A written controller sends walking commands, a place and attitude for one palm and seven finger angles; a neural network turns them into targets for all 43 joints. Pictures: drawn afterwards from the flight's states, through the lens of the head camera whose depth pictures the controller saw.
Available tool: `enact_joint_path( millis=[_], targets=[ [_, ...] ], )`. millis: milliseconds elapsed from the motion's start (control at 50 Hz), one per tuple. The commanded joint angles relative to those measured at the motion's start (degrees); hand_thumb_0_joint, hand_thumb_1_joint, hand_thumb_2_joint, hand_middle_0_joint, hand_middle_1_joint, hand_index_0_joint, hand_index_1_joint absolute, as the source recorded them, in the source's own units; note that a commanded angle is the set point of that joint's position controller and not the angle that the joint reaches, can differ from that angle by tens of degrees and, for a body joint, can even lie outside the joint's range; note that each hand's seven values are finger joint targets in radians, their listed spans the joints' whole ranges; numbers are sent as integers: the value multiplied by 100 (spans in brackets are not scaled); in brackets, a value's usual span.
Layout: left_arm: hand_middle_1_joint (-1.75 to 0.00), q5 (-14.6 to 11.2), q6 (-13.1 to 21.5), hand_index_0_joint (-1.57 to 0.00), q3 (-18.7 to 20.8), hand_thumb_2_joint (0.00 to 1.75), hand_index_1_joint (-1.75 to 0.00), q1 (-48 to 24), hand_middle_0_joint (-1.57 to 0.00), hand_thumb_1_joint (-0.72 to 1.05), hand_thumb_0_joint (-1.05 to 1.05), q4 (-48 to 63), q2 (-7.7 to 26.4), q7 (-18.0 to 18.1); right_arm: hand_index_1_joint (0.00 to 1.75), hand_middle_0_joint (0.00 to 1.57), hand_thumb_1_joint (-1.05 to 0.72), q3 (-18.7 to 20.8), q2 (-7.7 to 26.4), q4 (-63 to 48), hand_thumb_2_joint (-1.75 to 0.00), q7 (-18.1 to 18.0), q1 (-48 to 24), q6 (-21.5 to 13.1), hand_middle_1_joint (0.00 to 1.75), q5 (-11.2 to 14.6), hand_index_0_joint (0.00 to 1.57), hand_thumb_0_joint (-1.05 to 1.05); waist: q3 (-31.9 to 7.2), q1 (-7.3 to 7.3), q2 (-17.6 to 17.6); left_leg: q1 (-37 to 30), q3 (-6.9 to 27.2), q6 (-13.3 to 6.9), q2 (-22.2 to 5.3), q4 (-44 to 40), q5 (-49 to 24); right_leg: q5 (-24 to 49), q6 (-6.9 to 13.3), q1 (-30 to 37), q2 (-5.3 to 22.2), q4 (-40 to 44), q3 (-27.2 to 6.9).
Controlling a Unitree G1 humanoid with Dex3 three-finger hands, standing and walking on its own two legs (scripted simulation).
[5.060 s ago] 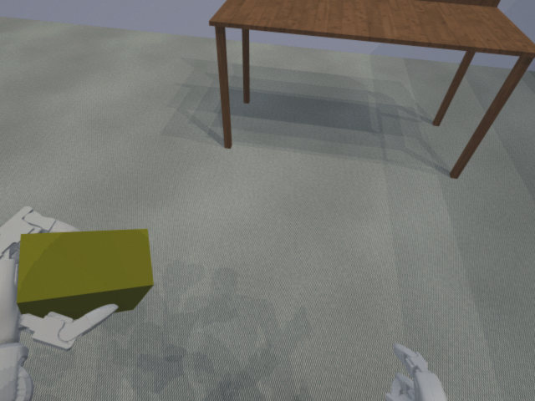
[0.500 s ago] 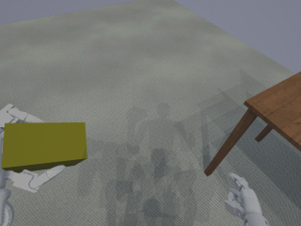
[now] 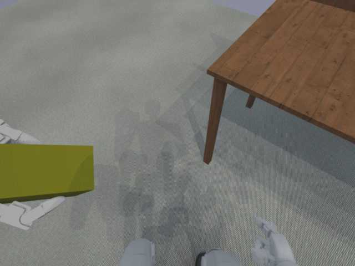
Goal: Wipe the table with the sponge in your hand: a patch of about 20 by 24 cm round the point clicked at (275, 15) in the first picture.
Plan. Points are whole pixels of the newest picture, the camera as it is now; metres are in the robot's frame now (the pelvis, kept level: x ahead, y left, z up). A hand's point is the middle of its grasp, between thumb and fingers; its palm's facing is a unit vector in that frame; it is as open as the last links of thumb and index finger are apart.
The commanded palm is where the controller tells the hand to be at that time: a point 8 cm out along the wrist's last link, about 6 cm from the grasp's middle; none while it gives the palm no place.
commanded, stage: turn to face it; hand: left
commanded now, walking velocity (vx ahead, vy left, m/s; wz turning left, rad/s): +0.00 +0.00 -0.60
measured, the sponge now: (57, 174) +0.24 +0.20 +0.15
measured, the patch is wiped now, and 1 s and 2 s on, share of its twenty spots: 0.00 0.00 0.00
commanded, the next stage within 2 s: take the last steps up to it in 1.74 s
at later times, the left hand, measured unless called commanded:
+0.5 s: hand (49, 192) +0.20 +0.18 +0.18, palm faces +0.22 -0.88 -0.41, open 10.6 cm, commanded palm +0.17 +0.22 +0.19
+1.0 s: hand (142, 217) +0.18 +0.05 +0.18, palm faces -0.13 -0.87 -0.48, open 10.7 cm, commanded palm +0.15 +0.11 +0.19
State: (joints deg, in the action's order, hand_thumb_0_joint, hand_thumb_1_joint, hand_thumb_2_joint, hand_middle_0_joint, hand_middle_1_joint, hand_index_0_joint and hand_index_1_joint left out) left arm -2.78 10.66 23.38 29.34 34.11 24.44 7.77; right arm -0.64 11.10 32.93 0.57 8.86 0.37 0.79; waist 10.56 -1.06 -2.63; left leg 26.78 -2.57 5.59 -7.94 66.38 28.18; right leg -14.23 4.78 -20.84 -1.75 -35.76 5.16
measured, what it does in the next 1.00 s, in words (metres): walks backwards, turning right: left foot, then right foot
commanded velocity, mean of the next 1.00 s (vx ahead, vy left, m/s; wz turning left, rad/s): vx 0.00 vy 0.00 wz -0.60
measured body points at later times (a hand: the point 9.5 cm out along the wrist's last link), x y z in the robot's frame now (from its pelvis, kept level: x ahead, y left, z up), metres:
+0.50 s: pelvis -0.06 -0.01 +0.01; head -0.04 -0.01 +0.46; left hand +0.19 +0.23 +0.21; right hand +0.07 -0.25 -0.07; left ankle -0.04 +0.15 -0.72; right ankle -0.05 -0.10 -0.67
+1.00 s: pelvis -0.14 -0.04 +0.01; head -0.10 -0.05 +0.45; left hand +0.18 +0.10 +0.21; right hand -0.15 -0.35 -0.08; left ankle -0.08 +0.09 -0.72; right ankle -0.09 -0.14 -0.72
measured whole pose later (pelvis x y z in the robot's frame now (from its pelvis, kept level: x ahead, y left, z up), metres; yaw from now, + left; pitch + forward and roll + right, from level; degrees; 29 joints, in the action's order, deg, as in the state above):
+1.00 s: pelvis -0.14 -0.04 +0.01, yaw -34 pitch +2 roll +1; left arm -3.2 10.6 23.7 31.2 33.1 24.3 8.7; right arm 2.3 16.0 31.3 -0.8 10.2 4.3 1.0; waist 3.3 0.0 2.0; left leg 16.5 -3.0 3.0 -1.5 35.0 24.8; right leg -5.3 4.3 -24.3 -6.5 -28.5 -4.8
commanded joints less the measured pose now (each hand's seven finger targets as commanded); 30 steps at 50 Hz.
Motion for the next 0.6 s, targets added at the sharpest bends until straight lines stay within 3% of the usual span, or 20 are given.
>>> enact_joint_path(
  millis=[0, 40, 100, 200, 220, 260, 280, 300, 320, 340, 360, 380, 400, 420, 480, 540, 560, 580],
  targets=[
    [-160, -131, 313, -120, 1171, 130, -160, 400, -120, 10, 0, 987, 934, 230, 30, 20, -90, 255, 464, -833, -90, -100, -457, -67, 30, -21, 20, 0, -2142, 110, 757, 721, 325, 77, 164, 607, -452, 2758, 345, 1627, 1602, 1243, -1797],
    [-160, -152, 294, -120, 1087, 130, -160, 345, -120, 10, 0, 972, 934, 222, 30, 20, -90, 311, 548, -829, -90, -161, -479, -50, 30, -27, 20, 0, -2064, 142, 790, 354, 252, 37, 214, -44, -464, 1919, 382, 1192, 1539, 1475, -1879],
    [-160, -145, 233, -120, 902, 130, -160, 234, -120, 10, 0, 721, 847, 214, 30, 20, -90, 343, 643, -849, -90, -204, -452, -37, 30, -38, 20, 0, -1953, 219, 933, 39, 139, -17, 376, -820, -398, 629, 410, 781, 1463, 1836, -2264],
    [-160, -68, 184, -120, 561, 130, -160, -163, -120, 10, 0, 804, 723, 235, 30, 20, -90, 307, 751, -1017, -90, -222, -449, 6, 30, -28, 20, 0, -1881, 367, 1088, -635, 35, -176, 625, -2283, -37, -475, 417, 452, 1378, 2129, -2829],
    [-160, -50, 180, -120, 485, 130, -160, -335, -120, 10, 0, 910, 722, 238, 30, 20, -90, 303, 769, -1039, -90, -218, -463, 18, 30, -14, 20, 0, -1888, 367, 935, -807, 64, -214, 607, -2703, -57, -392, 402, 465, 1367, 2076, -2839],
    [-160, -1, 205, -120, 416, 130, -160, -504, -120, 10, 0, 940, 699, 189, 30, 20, -90, 286, 745, -1026, -90, -212, -283, 40, 30, -37, 20, 0, -1878, 283, 761, -1620, -72, -346, 622, -3750, -293, -582, 125, -1, 1126, 2054, -2789],
    [-160, 6, 243, -120, 399, 130, -160, -637, -120, 10, 0, 971, 711, 160, 30, 20, -90, 296, 763, -1036, -90, -218, -181, 36, 30, -51, 20, 0, -1858, 229, 603, -2073, -111, -437, 489, -4296, -415, -796, -74, -290, 920, 1881, -2641],
    [-160, 15, 308, -120, 354, 130, -160, -868, -120, 10, 0, 1066, 691, 116, 30, 20, -90, 343, 861, -1095, -90, -239, -168, 2, 30, -81, 20, 0, -1630, 195, 148, -2352, 389, -708, -79, -4802, -160, -1054, -282, -853, 539, 1366, -2437],
    [-160, 38, 382, -120, 388, 130, -160, -1038, -120, 10, 0, 1191, 718, 79, 30, 20, -90, 372, 943, -1199, -90, -257, -299, -37, 30, -94, 20, 0, -1417, 246, -867, -2606, 1229, -1028, -1036, -5228, -437, -1102, -475, -1554, -73, 145, -1718],
    [-160, 128, 412, -120, 529, 130, -160, -1092, -120, 10, 0, 1170, 862, 92, 30, 20, -90, 333, 772, -1190, -90, -290, -326, -107, 30, -72, 20, 0, -1466, 299, -1616, -2010, 1642, -1463, -1890, -5470, -665, -1270, -667, -1504, -140, -1886, -874],
    [-160, 187, 405, -120, 534, 130, -160, -1054, -120, 10, 0, 1058, 857, 84, 30, 20, -90, 350, 630, -1204, -90, -285, -363, -154, 30, -58, 20, 0, -1278, 286, -1414, -1027, 1389, -1547, -1968, -5511, -596, -1168, -718, -1083, 65, -3100, -825],
    [-160, 170, 381, -120, 374, 130, -160, -995, -120, 10, 0, 895, 634, 48, 30, 20, -90, 377, 658, -1193, -90, -246, -315, -191, 30, -38, 20, 0, -945, 272, -1262, -830, 875, -1543, -1788, -5301, -1056, -1104, -762, -1175, 251, -3408, -809],
    [-160, 155, 356, -120, 142, 130, -160, -995, -120, 10, 0, 815, 416, 41, 30, 20, -90, 364, 701, -1122, -90, -195, -248, -236, 30, 9, 20, 0, -807, 279, -1215, -1084, 311, -1363, -1542, -5012, -1743, -1166, -789, -1334, 315, -3106, -604],
    [-160, 154, 364, -120, 108, 130, -160, -1233, -120, 10, 0, 1036, 462, 51, 30, 20, -90, 356, 706, -1140, -90, -174, -207, -311, 30, 39, 20, 0, -876, 301, -1142, -1381, -73, -1196, -1441, -4844, -2167, -1126, -813, -1328, 377, -2646, -393],
    [-160, 133, 339, -120, -75, 130, -160, -1263, -120, 10, 0, 895, 349, 87, 30, 20, -90, 370, 853, -1076, -90, -108, 84, -513, 30, 37, 20, 0, -1007, 137, -1263, -1738, -380, -863, -1278, -4369, -3660, -981, -835, -417, 187, -871, 96],
    [-160, 143, 278, -120, 107, 130, -160, -1266, -120, 10, 0, 793, 517, 87, 30, 20, -90, 362, 891, -1086, -90, -84, 77, -613, 30, 18, 20, 0, -1215, 147, -1311, -1693, -592, -619, -1149, -3699, -3616, -348, -808, 508, -10, 285, 401],
    [-160, 138, 288, -120, 237, 130, -160, -1213, -120, 10, 0, 729, 620, 89, 30, 20, -90, 356, 870, -1080, -90, -70, 60, -628, 30, 27, 20, 0, -1335, 193, -1125, -1515, -662, -532, -1080, -3261, -3317, 78, -746, 964, 42, 699, 347],
    [-160, 153, 327, -120, 371, 130, -160, -1197, -120, 10, 0, 758, 763, 109, 30, 20, -90, 348, 789, -1071, -90, -52, 99, -609, 30, 56, 20, 0, -1552, 198, -463, -1206, -758, -382, -836, -2433, -2780, 984, -526, 1464, 450, 1059, -121]
  ],
)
